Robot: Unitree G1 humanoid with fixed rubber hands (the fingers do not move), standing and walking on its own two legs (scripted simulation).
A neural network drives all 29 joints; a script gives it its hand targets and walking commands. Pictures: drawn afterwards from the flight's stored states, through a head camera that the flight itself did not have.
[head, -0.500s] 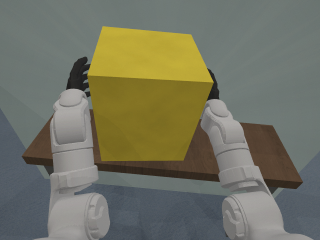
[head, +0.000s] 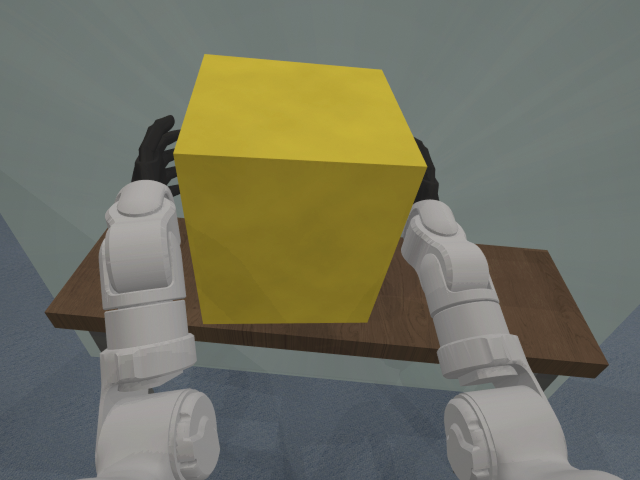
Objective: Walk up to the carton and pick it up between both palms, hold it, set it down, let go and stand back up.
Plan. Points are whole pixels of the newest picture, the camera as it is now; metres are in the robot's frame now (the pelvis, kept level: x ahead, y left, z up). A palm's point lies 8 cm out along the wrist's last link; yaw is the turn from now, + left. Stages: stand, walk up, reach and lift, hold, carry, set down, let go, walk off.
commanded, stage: hold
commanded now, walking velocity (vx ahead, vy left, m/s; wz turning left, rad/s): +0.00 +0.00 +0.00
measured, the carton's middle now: (291, 197) +0.39 +0.01 +0.19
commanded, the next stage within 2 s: set down in 0.32 s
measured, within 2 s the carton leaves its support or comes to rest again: neither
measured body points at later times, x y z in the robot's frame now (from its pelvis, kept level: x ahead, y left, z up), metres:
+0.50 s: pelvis +0.00 +0.00 +0.00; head -0.04 +0.02 +0.45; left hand +0.38 +0.16 +0.23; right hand +0.38 -0.15 +0.21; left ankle +0.01 +0.10 -0.75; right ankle +0.04 -0.11 -0.75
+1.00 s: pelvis +0.02 -0.01 +0.00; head +0.02 +0.02 +0.45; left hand +0.41 +0.13 +0.17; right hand +0.40 -0.17 +0.15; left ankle +0.01 +0.10 -0.75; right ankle +0.04 -0.10 -0.75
